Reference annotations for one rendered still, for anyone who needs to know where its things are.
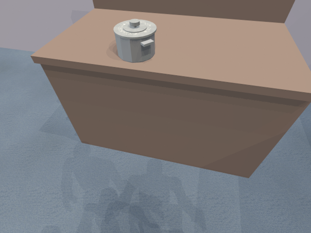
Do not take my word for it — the knob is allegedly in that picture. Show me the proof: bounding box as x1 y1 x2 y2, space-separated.
129 19 140 27

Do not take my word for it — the lid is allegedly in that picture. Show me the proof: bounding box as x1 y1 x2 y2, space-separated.
113 19 156 39

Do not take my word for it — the pot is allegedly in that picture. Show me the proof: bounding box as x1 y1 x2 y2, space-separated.
115 34 155 63

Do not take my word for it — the table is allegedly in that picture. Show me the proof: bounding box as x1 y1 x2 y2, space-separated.
31 0 311 178

